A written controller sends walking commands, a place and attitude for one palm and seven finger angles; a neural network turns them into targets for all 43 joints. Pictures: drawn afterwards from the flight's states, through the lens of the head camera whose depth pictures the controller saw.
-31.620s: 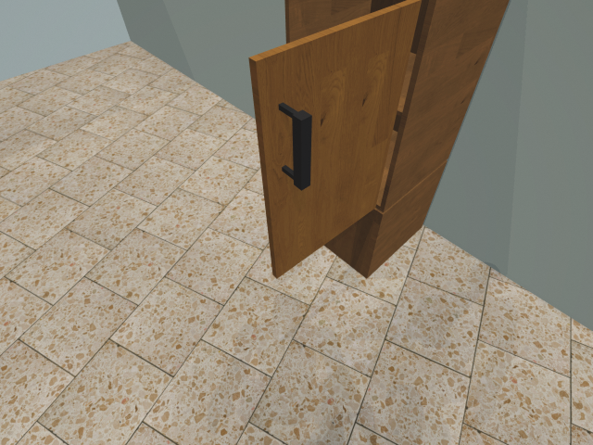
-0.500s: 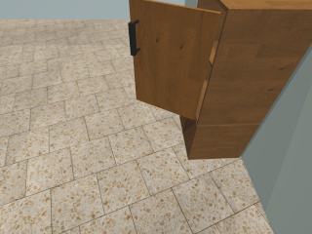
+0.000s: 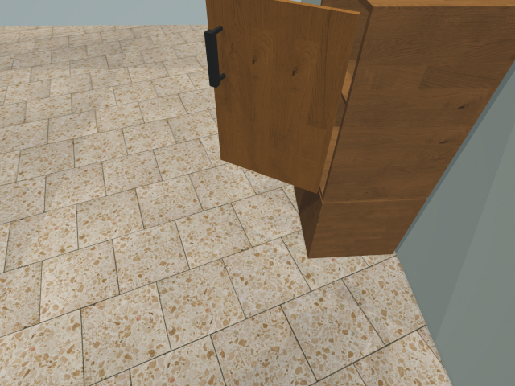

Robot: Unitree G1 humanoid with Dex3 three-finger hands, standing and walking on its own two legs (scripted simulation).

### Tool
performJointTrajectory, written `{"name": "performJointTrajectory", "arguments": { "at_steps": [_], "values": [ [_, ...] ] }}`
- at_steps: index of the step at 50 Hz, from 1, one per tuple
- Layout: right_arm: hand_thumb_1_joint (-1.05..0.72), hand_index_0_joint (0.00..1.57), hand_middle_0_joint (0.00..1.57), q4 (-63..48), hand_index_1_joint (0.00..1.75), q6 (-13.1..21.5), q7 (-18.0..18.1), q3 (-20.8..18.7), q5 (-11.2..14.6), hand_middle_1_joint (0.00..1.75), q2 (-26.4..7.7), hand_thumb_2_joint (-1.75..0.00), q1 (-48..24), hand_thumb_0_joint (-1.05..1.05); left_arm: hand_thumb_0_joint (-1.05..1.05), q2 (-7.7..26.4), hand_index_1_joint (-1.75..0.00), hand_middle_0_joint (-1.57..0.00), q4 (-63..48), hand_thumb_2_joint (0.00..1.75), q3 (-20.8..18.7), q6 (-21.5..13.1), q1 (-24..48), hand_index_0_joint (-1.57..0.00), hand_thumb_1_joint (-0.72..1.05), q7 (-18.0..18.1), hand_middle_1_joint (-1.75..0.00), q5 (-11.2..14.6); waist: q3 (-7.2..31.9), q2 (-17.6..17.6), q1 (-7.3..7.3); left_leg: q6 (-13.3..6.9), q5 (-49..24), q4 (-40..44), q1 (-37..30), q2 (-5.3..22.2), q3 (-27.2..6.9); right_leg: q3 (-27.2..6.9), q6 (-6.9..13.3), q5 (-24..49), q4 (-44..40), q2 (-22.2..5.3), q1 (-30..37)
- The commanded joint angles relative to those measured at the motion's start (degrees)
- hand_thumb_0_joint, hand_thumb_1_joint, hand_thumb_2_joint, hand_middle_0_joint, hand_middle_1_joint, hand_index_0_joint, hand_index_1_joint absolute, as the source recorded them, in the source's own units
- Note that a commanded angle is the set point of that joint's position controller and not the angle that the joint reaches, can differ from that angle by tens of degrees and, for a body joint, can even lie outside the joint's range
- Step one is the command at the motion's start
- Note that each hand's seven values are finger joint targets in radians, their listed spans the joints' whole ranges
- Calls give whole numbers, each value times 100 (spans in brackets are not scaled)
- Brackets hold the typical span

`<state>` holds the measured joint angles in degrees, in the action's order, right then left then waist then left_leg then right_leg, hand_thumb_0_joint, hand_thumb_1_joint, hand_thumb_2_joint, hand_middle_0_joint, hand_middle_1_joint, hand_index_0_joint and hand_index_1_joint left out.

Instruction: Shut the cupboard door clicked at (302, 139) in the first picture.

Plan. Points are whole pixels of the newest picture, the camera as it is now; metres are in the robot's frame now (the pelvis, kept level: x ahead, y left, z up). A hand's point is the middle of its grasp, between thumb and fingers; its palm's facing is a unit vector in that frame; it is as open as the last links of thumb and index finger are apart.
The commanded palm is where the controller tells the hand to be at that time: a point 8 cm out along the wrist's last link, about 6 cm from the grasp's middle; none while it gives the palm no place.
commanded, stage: walk to a spot facing it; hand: left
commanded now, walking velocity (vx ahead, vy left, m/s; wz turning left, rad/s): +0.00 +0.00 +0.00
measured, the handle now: (216, 57) +0.94 +0.16 +0.08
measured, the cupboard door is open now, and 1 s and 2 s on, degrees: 60 60 60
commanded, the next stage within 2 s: none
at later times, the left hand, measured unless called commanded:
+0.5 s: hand out of the picture +0.03 +0.21 -0.21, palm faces +0.20 -0.96 -0.19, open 7.4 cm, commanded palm none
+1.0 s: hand out of the picture +0.02 +0.20 -0.16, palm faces +0.42 -0.85 -0.32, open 7.4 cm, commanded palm none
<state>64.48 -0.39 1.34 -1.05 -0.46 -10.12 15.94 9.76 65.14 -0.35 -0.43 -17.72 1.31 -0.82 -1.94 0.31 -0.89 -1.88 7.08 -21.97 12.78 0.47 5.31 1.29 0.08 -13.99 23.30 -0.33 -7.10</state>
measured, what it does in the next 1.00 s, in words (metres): steps on the spot, turning left: right foot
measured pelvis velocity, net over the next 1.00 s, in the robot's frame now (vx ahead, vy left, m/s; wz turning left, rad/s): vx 0.02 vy -0.04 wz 0.48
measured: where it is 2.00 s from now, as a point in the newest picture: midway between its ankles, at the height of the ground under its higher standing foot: outside the picture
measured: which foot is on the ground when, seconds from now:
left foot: down 0.00-0.94, up 0.96-1.00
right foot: down 0.00-0.46, up 0.48-0.94, down 0.96-1.00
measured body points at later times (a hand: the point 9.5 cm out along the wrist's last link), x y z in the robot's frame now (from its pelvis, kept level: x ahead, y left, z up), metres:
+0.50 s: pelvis +0.01 +0.01 -0.02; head +0.05 +0.05 +0.42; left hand +0.02 +0.26 -0.19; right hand +0.07 -0.22 -0.17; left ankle +0.04 +0.10 -0.74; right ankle -0.01 -0.12 -0.73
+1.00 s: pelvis +0.02 -0.04 -0.01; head +0.08 -0.03 +0.43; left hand +0.00 +0.25 -0.14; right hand +0.19 -0.27 -0.16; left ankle +0.02 +0.09 -0.72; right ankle +0.06 -0.16 -0.75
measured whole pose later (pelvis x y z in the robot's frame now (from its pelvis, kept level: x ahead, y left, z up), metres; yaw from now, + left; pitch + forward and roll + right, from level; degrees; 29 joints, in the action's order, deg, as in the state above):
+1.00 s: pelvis +0.02 -0.04 -0.01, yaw +27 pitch +2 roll +0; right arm 53.0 -4.2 -0.1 -5.8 -1.2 -15.1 11.3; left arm 13.9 49.1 -3.1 1.9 -8.2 1.4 -1.4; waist -4.9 2.1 -1.9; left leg 1.6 21.6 -45.7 29.3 -6.7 -9.2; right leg -0.7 0.3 -18.7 30.8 -0.3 -15.1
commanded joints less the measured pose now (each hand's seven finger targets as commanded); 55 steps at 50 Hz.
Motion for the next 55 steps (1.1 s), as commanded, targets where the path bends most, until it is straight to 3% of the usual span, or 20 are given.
{"name": "performJointTrajectory", "arguments": {
  "at_steps": [1, 11, 15, 18, 21, 22, 23, 24, 25, 27, 30, 40, 45, 46, 47, 48, 49, 50, 52, 55],
  "values": [
    [-90, 20, 20, -190, 30, 72, 51, -111, -24, 30, -772, -90, 147, 0, 0, 769, -30, -20, -136, 90, -131, -50, -195, -20, 90, 58, -30, -12, -348, 31, 7, 24, 684, 557, -324, 605, -813, -533, 231, -225, -739, -513, -776],
    [-90, 20, 20, -307, 30, -25, 11, -57, -25, 30, -590, -90, 22, 0, 0, 781, -30, -20, -240, 90, -189, 51, -168, -20, 90, 102, -30, 8, -245, -146, 71, 62, -203, -41, 64, 492, -815, -281, 180, 289, -332, -759, -419],
    [-90, 20, 20, -535, 30, -139, -43, -150, -43, 30, -558, -90, -85, 0, 0, 1057, -30, -20, -539, 90, -362, 121, 23, -20, 90, 119, -30, -21, -313, -573, 63, 167, 125, -1095, 552, 161, -549, -475, 571, 44, -433, -1399, -577],
    [-90, 20, 20, -736, 30, -211, -79, -236, -72, 30, -531, -90, -164, 0, 0, 1137, -30, -20, -833, 90, -455, 121, 324, -20, 90, 133, -30, -62, -313, -960, 20, 257, 1404, -2333, 889, 129, -400, -439, 938, 888, -379, -1929, -609],
    [-90, 20, 20, -882, 30, -177, -137, -260, -41, 30, -570, -90, -112, 0, 0, 1204, -30, -20, -1013, 90, -527, 126, 462, -20, 90, 136, -30, -85, -284, -574, -58, 247, 1051, -1576, 712, 339, -452, 65, 723, 1800, 507, -1939, -499],
    [-90, 20, 20, -877, 30, -138, -142, -279, -57, 30, -709, -90, 107, 0, 0, 1154, -30, -20, -1070, 90, -532, 150, 377, -20, 90, 120, -30, -60, -106, 144, -107, 81, -522, -869, 260, 564, -923, 477, 335, 1313, 1273, -1545, -787],
    [-90, 20, 20, -902, 30, -85, -106, -320, -112, 30, -1066, -90, 293, 0, 0, 884, -30, -20, -1149, 90, -501, 178, 153, -20, 90, 102, -30, 6, 42, 1441, -92, -400, -2473, -319, -128, 1329, -2360, 861, -149, -106, 2352, -737, -1331],
    [-90, 20, 20, -835, 30, -86, -39, -383, -140, 30, -1300, -90, 554, 0, 0, 824, -30, -20, -1317, 90, -431, 202, 411, -20, 90, 98, -30, 26, 103, 1821, -251, -973, -3106, 179, -454, 1939, -3259, 523, -271, -2358, 3391, -267, -1891],
    [-90, 20, 20, -773, 30, -113, 11, -400, -164, 30, -1378, -90, 711, 0, 0, 862, -30, -20, -1354, 90, -458, 288, 679, -20, 90, 120, -30, -19, 275, 1507, -346, -869, -1765, 463, -349, 1871, -3384, -70, -169, -2214, 3997, -306, -1950],
    [-90, 20, 20, -991, 30, -97, 52, -411, -153, 30, -1311, -90, 336, 0, 0, 895, -30, -20, -1421, 90, -518, 293, 824, -20, 90, 65, -30, -54, 224, 820, -192, -568, -159, 637, -108, 1621, -3205, -335, -201, -1379, 4316, -417, -2332],
    [-90, 20, 20, -1144, 30, -21, 79, -406, -136, 30, -1262, -90, 71, 0, 0, 828, -30, -20, -1456, 90, -513, 206, 792, -20, 90, -8, -30, -62, 508, 240, -72, -590, -439, 504, -448, 1278, -2729, -371, -350, -734, 4169, -371, -2464],
    [-90, 20, 20, -1337, 30, -146, 3, -545, -153, 30, -1416, -90, -6, 0, 0, 891, -30, -20, -1844, 90, -472, 251, 1022, -20, 90, -9, -30, -48, 636, 1073, -174, -675, -343, 391, -429, 918, -3065, -271, -425, -1081, 2481, -10, -1900],
    [-90, 20, 20, -1626, 30, -243, -49, -607, -98, 30, -1356, -90, -564, 0, 0, 1128, -30, -20, -1680, 90, -549, 237, 116, -20, 90, 38, -30, -4, 631, 846, 263, -233, 814, 182, 1089, 341, -2957, -77, -238, -315, 306, 193, 197],
    [-90, 20, 20, -1675, 30, -269, -85, -605, -48, 30, -1121, -90, -595, 0, 0, 1406, -30, -20, -1677, 90, -623, 202, -66, -20, 90, 64, -30, -57, 547, 195, 350, 86, 1617, -478, 1855, -118, -2481, -714, 10, -730, -502, -495, 742],
    [-90, 20, 20, -1740, 30, -242, -93, -569, -10, 30, -740, -90, -476, 0, 0, 1928, -30, -20, -1801, 90, -710, 153, 37, -20, 90, 102, -30, -156, 432, -1543, 365, 505, 2276, -2406, 2629, -905, -1318, -2813, 696, -1809, -1416, -2177, 625],
    [-90, 20, 20, -1724, 30, -240, -121, -626, -97, 30, -1040, -90, -556, 0, 0, 1805, -30, -20, -1947, 90, -588, 166, 662, -20, 90, 135, -30, -107, -10, -1225, 170, 421, 2506, -3944, 2427, -549, -1243, -2820, 968, -1627, -1486, -2765, -623],
    [-90, 20, 20, -1734, 30, -283, -178, -619, -118, 30, -1017, -90, -335, 0, 0, 1657, -30, -20, -2121, 90, -534, 176, 1179, -20, 90, 155, -30, -85, -120, -609, -133, 397, 2276, -4521, 2149, -423, -1279, -2175, 1012, -1238, -1362, -2614, -1148],
    [-90, 20, 20, -1644, 30, -323, -199, -592, -132, 30, -891, -90, -244, 0, 0, 1410, -30, -20, -2128, 90, -528, 110, 1305, -20, 90, 154, -30, -84, -123, -738, -257, 408, 2000, -4830, 2183, -266, -1161, -1865, 945, -696, -1073, -2140, -987],
    [-90, 20, 20, -1590, 30, -303, -258, -547, -98, 30, -941, -90, -270, 0, 0, 1183, -30, -20, -2060, 90, -447, 42, 1238, -20, 90, 119, -30, -63, -127, -1172, -276, 505, 1583, -4938, 2227, -43, -888, -773, 808, 1237, -491, -1694, -525],
    [-90, 20, 20, -1747, 30, -282, -296, -432, -42, 30, -775, -90, -667, 0, 0, 1325, -30, -20, -1916, 90, -510, 3, 623, -20, 90, 124, -30, -70, 181, -1093, 5, 583, 1703, -3867, 2105, -23, -480, -173, 695, 3035, 35, -1669, 436]
  ]
}}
